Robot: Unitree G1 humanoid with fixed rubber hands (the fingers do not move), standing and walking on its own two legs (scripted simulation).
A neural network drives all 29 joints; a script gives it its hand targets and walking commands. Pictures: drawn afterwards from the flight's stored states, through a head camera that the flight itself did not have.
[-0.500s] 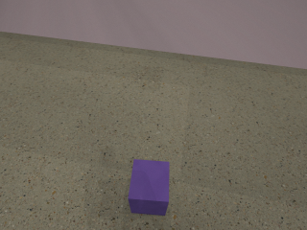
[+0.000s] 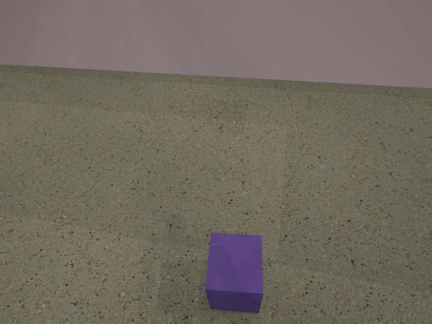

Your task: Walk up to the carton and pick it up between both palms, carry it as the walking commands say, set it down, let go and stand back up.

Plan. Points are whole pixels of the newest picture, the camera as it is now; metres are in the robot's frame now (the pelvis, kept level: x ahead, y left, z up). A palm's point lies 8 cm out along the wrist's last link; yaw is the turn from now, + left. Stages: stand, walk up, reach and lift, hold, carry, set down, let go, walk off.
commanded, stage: walk up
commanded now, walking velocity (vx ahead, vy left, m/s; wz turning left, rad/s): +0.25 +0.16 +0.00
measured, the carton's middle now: (235, 273) +0.46 +0.00 -0.65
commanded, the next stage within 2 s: stand in 0.88 s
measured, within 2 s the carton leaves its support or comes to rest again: neither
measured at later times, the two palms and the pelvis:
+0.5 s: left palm out of the picture +0.05 +0.30 -0.15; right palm out of the picture +0.06 -0.17 -0.15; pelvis +0.05 +0.07 -0.01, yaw -2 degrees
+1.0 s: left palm out of the picture +0.06 +0.20 -0.15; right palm out of the picture +0.06 -0.24 -0.14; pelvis +0.04 -0.01 +0.00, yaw -4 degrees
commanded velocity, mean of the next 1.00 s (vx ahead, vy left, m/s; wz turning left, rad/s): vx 0.02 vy -0.02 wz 0.00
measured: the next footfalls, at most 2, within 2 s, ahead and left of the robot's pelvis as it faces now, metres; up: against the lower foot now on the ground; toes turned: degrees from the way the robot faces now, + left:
left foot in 0.12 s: +0.08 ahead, +0.17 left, +0.00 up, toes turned +6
right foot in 0.68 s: +0.08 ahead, -0.11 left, +0.00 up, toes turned +3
